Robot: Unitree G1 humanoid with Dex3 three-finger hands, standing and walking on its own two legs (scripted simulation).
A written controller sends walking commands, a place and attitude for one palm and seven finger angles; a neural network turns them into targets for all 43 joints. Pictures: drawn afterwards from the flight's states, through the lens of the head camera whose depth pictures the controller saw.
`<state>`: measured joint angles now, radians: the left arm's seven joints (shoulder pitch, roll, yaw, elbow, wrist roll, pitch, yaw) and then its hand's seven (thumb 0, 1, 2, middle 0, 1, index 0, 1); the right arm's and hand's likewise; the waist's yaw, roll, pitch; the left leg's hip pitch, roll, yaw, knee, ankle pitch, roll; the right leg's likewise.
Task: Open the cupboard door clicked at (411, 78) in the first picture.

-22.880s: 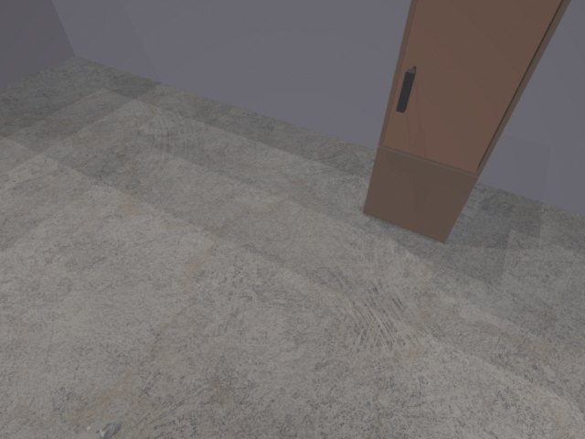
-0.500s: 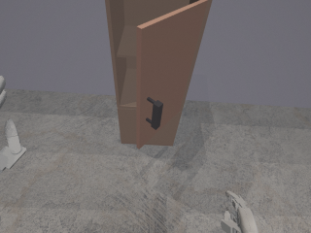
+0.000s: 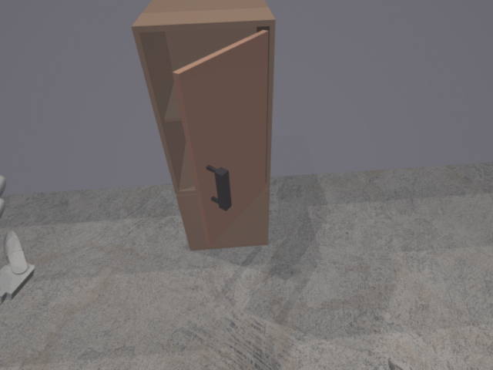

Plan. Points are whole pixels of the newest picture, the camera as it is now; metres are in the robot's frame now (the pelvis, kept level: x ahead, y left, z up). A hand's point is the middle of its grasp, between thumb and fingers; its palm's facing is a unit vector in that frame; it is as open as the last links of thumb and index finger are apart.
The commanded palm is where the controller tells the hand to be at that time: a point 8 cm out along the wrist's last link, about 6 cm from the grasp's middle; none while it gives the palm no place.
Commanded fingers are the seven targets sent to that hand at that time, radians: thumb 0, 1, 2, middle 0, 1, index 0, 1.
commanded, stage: stop stepping back and stand still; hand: left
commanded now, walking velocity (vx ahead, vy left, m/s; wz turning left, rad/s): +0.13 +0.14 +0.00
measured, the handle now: (217, 187) +0.63 +0.13 -0.10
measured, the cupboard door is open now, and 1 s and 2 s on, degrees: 51 51 51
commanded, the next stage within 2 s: let the arm hang, fingers relaxed in 0.10 s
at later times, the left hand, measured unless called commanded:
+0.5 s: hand out of the picture +0.04 +0.19 -0.17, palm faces +0.06 -0.98 -0.20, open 7.2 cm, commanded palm none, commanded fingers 0.00 0.90 0.90 -0.20 -0.30 -0.20 -0.30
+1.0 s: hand out of the picture -0.02 +0.23 -0.17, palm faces +0.07 -0.97 -0.23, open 7.3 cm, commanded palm none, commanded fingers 0.00 0.90 0.90 -0.20 -0.30 -0.20 -0.30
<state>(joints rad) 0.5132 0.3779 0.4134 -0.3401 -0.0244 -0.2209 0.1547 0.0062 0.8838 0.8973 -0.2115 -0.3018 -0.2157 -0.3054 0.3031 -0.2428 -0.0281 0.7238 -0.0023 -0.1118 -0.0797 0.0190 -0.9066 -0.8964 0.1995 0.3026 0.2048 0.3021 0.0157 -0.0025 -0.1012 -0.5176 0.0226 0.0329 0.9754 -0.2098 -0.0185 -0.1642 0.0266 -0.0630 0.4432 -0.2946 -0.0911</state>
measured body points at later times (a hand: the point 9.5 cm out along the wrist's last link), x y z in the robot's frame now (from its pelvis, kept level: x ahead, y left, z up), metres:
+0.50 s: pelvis -0.01 +0.02 -0.02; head +0.00 +0.01 +0.43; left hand +0.04 +0.24 -0.15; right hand +0.09 -0.22 -0.15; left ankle +0.00 +0.14 -0.74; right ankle -0.02 -0.07 -0.74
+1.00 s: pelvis -0.02 +0.04 +0.00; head -0.01 +0.03 +0.45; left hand -0.02 +0.28 -0.15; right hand -0.01 -0.18 -0.16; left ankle +0.00 +0.14 -0.74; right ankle -0.02 -0.07 -0.74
